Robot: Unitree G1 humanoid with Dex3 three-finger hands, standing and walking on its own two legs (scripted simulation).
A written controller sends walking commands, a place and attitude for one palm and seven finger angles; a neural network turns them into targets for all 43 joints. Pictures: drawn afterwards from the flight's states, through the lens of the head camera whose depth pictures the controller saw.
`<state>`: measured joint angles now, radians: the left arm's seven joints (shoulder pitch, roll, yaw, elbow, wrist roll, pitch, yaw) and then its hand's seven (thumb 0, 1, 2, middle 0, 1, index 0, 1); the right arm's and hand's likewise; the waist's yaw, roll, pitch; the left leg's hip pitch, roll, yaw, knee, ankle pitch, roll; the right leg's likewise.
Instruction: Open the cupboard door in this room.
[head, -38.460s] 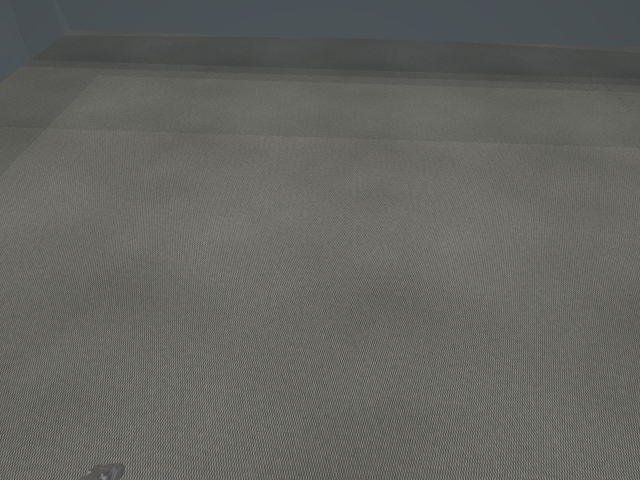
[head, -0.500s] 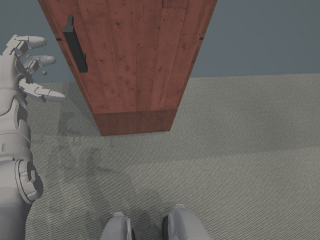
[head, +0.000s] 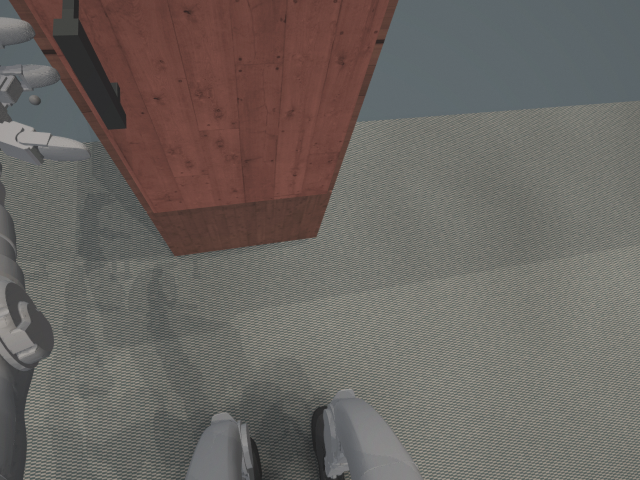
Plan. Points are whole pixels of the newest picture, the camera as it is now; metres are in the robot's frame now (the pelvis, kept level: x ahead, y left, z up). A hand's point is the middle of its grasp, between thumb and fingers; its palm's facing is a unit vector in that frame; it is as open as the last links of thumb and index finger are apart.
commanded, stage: move the hooked fingers beside the handle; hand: left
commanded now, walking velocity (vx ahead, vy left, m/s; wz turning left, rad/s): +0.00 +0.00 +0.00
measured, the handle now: (95, 67) +0.58 +0.19 +0.07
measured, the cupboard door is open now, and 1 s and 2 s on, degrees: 0 0 0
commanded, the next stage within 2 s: slide the fingers in behind the handle in 0.58 s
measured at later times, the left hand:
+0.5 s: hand (35, 107) +0.53 +0.24 +0.07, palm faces +0.08 -1.00 -0.03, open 14.0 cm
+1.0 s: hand (55, 104) +0.53 +0.23 +0.06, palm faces +0.07 -1.00 -0.02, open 13.9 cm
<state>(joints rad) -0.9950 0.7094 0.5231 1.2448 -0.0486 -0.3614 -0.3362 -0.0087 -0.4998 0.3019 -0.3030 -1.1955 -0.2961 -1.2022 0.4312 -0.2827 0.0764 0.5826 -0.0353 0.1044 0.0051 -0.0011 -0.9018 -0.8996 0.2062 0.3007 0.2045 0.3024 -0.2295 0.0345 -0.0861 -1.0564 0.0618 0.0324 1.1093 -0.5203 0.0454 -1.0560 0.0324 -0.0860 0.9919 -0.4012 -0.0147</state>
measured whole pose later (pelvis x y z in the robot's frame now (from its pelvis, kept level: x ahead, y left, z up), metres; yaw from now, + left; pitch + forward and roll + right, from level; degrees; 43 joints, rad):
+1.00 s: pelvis +0.00 +0.00 +0.00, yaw +1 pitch +26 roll -5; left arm -0.97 0.61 0.46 1.20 -0.05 -0.38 -0.26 -0.01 -0.50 0.30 -0.30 -1.20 -0.30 -1.21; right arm 0.42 -0.27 0.07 0.60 -0.04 0.10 0.02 0.00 -0.90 -0.90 0.21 0.30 0.20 0.30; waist -0.21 0.04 -0.10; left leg -1.03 0.06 0.02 1.11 -0.53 0.04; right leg -1.03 0.03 -0.10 0.99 -0.41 -0.02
